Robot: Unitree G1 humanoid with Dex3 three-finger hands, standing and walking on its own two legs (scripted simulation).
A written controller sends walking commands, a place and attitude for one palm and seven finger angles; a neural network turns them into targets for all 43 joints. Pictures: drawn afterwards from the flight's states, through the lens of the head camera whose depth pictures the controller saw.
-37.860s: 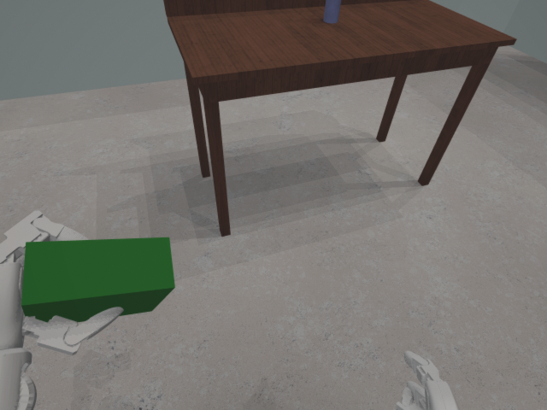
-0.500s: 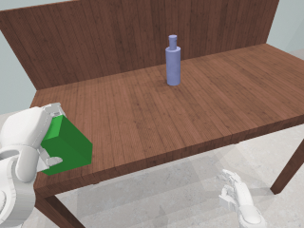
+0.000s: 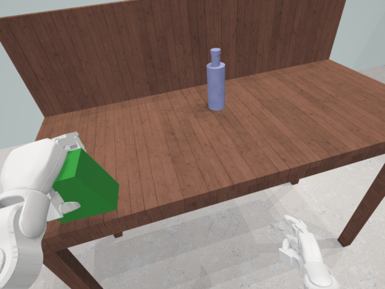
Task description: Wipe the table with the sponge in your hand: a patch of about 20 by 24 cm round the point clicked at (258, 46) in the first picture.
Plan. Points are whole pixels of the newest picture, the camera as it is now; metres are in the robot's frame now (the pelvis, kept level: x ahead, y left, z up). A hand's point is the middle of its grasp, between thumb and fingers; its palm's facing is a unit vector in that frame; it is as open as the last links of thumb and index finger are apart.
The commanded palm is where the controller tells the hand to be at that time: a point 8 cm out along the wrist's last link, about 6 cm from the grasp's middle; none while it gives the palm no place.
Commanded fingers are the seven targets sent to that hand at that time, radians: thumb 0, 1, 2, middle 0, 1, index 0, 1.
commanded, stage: step back with the hand held close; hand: left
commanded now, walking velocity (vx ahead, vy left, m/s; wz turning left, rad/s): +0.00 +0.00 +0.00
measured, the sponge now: (79, 194) +0.21 +0.27 +0.14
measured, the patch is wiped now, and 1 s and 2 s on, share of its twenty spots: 1.00 1.00 1.00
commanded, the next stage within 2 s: stop stepping back and stand still in 1.30 s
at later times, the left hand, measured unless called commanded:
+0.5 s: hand (70, 145) +0.23 +0.25 +0.25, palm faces +0.44 -0.76 -0.48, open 10.0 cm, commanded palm +0.16 +0.30 +0.25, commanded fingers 0.00 0.10 1.30 -1.20 -1.60 -1.20 -1.60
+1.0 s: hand (18, 192) +0.13 +0.26 +0.25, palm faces +0.54 -0.78 -0.31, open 10.0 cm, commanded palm +0.07 +0.29 +0.25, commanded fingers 0.00 0.10 1.30 -1.20 -1.60 -1.20 -1.60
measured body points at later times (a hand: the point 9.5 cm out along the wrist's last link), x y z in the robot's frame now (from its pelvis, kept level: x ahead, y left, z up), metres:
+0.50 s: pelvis +0.00 +0.02 -0.01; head +0.04 +0.03 +0.44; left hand +0.20 +0.29 +0.27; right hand +0.13 -0.21 -0.11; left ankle +0.00 +0.13 -0.74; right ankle +0.01 -0.09 -0.74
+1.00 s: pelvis -0.09 +0.01 -0.01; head -0.08 +0.01 +0.44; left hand +0.09 +0.30 +0.27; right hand +0.12 -0.20 -0.08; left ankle -0.01 +0.12 -0.73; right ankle -0.06 -0.10 -0.74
